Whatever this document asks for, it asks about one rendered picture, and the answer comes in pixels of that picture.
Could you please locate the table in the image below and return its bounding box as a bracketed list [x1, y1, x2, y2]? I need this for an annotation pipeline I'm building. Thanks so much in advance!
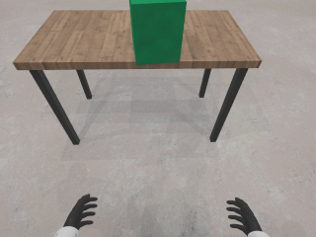
[12, 10, 262, 145]

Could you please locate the robot left forearm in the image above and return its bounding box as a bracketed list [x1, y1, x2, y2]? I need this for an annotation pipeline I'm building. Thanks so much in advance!
[53, 226, 79, 237]

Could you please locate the robot right hand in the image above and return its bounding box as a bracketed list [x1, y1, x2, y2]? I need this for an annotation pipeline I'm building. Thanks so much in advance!
[226, 197, 263, 236]

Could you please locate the robot left hand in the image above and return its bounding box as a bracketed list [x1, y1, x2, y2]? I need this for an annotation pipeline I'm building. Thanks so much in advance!
[63, 194, 97, 230]

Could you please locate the carton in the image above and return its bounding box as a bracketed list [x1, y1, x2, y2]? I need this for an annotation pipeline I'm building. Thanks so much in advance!
[129, 0, 187, 65]

